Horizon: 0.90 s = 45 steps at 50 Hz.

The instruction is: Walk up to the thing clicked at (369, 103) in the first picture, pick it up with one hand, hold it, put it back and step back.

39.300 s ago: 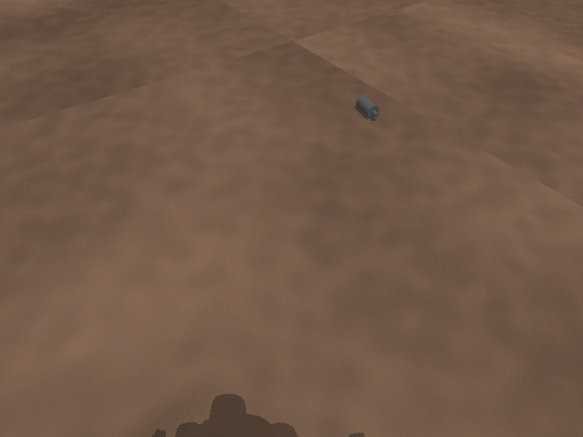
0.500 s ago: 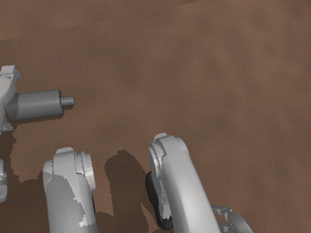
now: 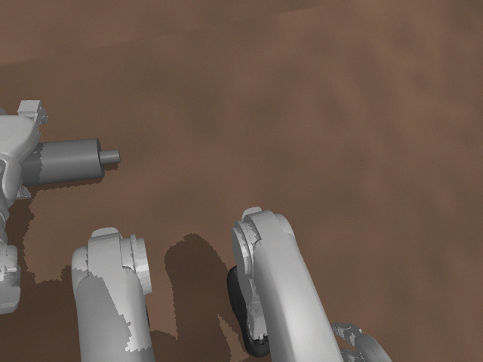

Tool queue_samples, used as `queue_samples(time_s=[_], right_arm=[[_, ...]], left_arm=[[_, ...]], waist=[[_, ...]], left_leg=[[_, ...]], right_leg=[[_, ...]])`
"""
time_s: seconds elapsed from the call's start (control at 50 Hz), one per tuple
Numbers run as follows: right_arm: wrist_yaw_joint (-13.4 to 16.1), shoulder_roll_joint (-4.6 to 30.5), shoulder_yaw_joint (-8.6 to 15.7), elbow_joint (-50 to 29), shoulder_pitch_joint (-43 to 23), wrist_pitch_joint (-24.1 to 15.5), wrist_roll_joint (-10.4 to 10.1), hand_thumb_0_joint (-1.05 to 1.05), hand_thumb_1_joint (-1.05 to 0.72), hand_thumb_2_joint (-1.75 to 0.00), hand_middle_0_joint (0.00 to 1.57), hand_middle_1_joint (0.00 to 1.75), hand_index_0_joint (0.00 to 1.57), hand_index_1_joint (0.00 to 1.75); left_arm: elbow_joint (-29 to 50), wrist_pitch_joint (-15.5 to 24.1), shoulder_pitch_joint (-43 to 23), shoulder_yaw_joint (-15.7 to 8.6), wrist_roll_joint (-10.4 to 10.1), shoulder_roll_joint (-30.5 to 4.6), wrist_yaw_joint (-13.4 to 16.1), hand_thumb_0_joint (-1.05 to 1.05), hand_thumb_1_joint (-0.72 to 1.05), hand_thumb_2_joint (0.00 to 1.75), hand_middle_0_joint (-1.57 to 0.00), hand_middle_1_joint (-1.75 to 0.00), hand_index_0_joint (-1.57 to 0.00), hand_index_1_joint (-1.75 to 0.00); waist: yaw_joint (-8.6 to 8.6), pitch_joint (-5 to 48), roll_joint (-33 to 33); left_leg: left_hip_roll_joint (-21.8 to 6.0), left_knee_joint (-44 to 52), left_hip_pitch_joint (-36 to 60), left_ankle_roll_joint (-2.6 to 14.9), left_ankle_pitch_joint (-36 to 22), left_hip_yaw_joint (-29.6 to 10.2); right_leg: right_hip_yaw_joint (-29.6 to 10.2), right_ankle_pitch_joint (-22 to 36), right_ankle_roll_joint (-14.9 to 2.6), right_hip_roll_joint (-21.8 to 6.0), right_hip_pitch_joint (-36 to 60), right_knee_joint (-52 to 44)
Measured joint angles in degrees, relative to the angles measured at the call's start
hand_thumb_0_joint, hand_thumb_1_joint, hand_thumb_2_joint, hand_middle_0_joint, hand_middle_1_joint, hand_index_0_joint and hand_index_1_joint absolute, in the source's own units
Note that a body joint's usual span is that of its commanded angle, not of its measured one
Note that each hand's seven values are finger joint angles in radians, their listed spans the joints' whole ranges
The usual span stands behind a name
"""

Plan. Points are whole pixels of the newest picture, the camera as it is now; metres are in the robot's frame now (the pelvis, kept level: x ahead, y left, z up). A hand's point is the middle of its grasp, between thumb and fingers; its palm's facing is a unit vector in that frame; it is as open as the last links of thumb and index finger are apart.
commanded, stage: approach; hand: left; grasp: from above
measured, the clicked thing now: (74, 160) +0.49 +0.25 -0.29
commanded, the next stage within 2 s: close in in 0.38 s
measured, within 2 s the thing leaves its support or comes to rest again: neither
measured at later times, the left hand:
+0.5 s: hand (41, 152) +0.47 +0.27 -0.18, palm faces -0.47 -0.06 -0.88, open 13.5 cm
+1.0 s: hand (53, 163) +0.46 +0.27 -0.23, palm faces -0.46 -0.07 -0.88, open 13.3 cm
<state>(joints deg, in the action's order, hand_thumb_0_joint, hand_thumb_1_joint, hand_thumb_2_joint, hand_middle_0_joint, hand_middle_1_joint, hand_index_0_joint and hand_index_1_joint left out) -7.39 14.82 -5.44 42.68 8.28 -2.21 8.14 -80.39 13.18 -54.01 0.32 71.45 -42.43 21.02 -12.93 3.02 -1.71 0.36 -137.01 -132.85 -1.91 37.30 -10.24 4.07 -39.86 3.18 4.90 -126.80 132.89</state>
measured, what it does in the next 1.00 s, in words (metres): stands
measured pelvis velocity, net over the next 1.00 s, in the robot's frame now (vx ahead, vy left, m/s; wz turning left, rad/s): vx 0.00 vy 0.00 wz -0.03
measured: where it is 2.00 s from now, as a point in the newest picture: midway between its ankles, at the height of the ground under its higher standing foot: (196, 339)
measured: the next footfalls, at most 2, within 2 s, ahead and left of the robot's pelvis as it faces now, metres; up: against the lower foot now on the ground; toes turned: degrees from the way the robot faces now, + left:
none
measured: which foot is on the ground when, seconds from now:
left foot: down 0.00-1.00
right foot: down 0.00-1.00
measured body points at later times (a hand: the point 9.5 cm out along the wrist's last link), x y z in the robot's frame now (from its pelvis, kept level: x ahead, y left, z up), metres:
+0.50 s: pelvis +0.00 +0.00 -0.01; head +0.24 +0.06 +0.37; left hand +0.49 +0.27 -0.13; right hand +0.02 -0.26 -0.11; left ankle +0.08 +0.13 -0.30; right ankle +0.10 -0.13 -0.30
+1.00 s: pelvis +0.00 +0.00 -0.02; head +0.25 +0.09 +0.34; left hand +0.48 +0.27 -0.17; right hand +0.06 -0.27 -0.10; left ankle +0.08 +0.13 -0.30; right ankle +0.10 -0.13 -0.30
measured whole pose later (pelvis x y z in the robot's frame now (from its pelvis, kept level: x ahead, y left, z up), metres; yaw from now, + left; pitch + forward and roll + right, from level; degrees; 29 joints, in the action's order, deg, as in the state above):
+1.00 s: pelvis +0.00 +0.00 -0.02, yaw -2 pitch +31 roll -10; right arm -8.5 16.2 -9.6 40.4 6.9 -5.5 11.5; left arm -92.4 12.9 -58.8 -2.8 75.3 -45.7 29.5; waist -18.4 -1.6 -4.4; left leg 0.3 -141.1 -134.8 -2.4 38.2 -12.2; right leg 5.6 -39.8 3.2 5.7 -128.7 135.8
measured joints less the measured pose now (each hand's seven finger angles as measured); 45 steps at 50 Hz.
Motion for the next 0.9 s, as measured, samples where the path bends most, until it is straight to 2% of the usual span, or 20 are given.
queue_samples(time_s=[0.06, 0.12, 0.22, 0.32, 0.38, 0.46, 0.52, 0.62, 0.74, 0.9], right_arm=[[0.06, -0.1, -0.18, 0.16, 0.05, -0.25, 0.07, 0.0, -0.91, -0.9, 0.2, 0.3, 0.2, 0.3], [0.15, 0.01, -0.57, 0.01, 0.11, -0.52, 0.22, 0.0, -0.91, -0.9, 0.2, 0.3, 0.2, 0.3], [0.14, 0.48, -1.87, -0.84, 0.27, -0.74, 0.67, 0.0, -0.91, -0.9, 0.2, 0.3, 0.2, 0.3], [0.11, 0.89, -2.75, -1.6, 1.22, -0.76, 0.55, 0.0, -0.91, -0.9, 0.2, 0.3, 0.2, 0.3], [0.01, 0.86, -2.92, -1.43, 1.89, -0.4, 0.36, 0.0, -0.91, -0.9, 0.2, 0.3, 0.2, 0.3], [-0.04, 0.54, -2.75, -0.98, 2.52, -0.08, 0.15, 0.01, -0.91, -0.9, 0.2, 0.3, 0.2, 0.3], [0.03, 0.18, -2.25, -0.7, 2.66, -0.01, 0.1, 0.01, -0.91, -0.9, 0.2, 0.3, 0.2, 0.3], [0.12, -0.04, -1.58, -0.38, 1.9, -0.24, 0.04, 0.01, -0.91, -0.9, 0.2, 0.3, 0.2, 0.3], [0.08, 0.58, -1.84, -1.32, 0.11, -0.73, 0.52, 0.0, -0.91, -0.9, 0.2, 0.3, 0.2, 0.3], [-0.34, 1.3, -3.19, -2.58, -1.61, -1.83, 2.15, 0.0, -0.91, -0.9, 0.2, 0.3, 0.2, 0.3]], left_arm=[[-1.26, -0.58, -1.86, 1.67, 0.23, 1.25, 0.69, 0.0, -0.53, 1.03, -0.09, -1.04, -0.1, -1.04], [-2.93, -1.51, -3.84, 2.01, 1.06, 2.32, 1.82, 0.0, -0.52, 1.03, -0.09, -1.05, -0.1, -1.05], [-7.98, -3.83, -7.54, 0.41, 1.67, 2.43, 3.71, 0.0, -0.5, 1.05, -0.1, -1.07, -0.11, -1.07], [-9.11, -5.77, -7.51, -1.71, 0.68, 1.45, 3.54, 0.0, -0.49, 1.06, -0.11, -1.08, -0.12, -1.08], [-7.6, -6.13, -5.54, -2.69, -0.68, 1.2, 2.58, 0.0, -0.49, 1.06, -0.11, -1.08, -0.12, -1.08], [-4.37, -5.51, -2.66, -3.36, -2.04, 0.75, 0.85, 0.0, -0.48, 1.06, -0.11, -1.09, -0.12, -1.08], [-1.89, -4.49, -1.41, -2.71, -2.53, 0.23, -0.67, 0.0, -0.49, 1.07, -0.11, -1.09, -0.12, -1.09], [-1.46, -2.74, -2.06, 0.18, -3.04, 0.11, -1.44, 0.0, -0.49, 1.07, -0.11, -1.1, -0.12, -1.09], [-3.55, -0.91, -3.05, 0.62, -0.98, 0.21, 0.24, 0.0, -0.46, 1.11, -0.12, -1.14, -0.14, -1.13], [-10.17, 0.04, -4.55, -1.49, 2.79, -1.45, 5.42, 0.0, -0.46, 1.12, -0.11, -1.12, -0.12, -1.11]], waist=[[-0.53, 0.23, -0.1], [-1.62, 0.48, 0.11], [-4.06, 0.3, 0.58], [-5.36, -0.7, 1.24], [-5.05, -1.29, 1.45], [-3.82, -1.89, 1.49], [-2.7, -2.07, 1.3], [-1.32, -1.82, 0.72], [-1.73, -1.81, -0.31], [-4.2, -2.92, -1.84]], left_leg=[[-0.04, 0.3, -0.03, -0.05, -0.15, 0.04], [-0.08, 0.47, -0.22, -0.15, -0.24, -0.02], [-0.45, 0.18, -0.66, -0.08, -0.25, -0.28], [-0.83, -0.42, -1.08, -0.13, -0.07, -0.41], [-1.06, -0.77, -1.0, -0.09, 0.25, -0.28], [-1.02, -1.12, -0.93, -0.21, 0.51, -0.1], [-0.77, -1.26, -0.94, -0.39, 0.57, -0.05], [-0.35, -1.26, -0.8, -0.47, 0.77, -0.24], [-0.12, -1.6, -0.53, -0.56, 1.09, -0.96], [-0.06, -2.9, -1.22, -0.45, 0.97, -1.7]], right_leg=[[0.01, 0.18, -0.28, 0.0, -0.11, -0.25], [0.09, 0.36, -0.57, 0.02, -0.4, -0.4], [0.23, 0.85, -0.11, 0.44, -1.17, -0.29], [0.27, 1.14, 0.03, 0.88, -1.99, 0.24], [0.09, 1.04, 0.26, 1.09, -2.19, 0.67], [-0.1, 0.71, 0.27, 1.04, -2.22, 1.22], [-0.13, 0.39, 0.19, 0.8, -2.13, 1.52], [0.09, -0.19, 0.02, 0.39, -1.58, 1.47], [0.75, -0.55, -0.06, 0.28, -0.76, 1.24], [1.36, -0.23, -0.08, 0.52, -1.15, 1.92]])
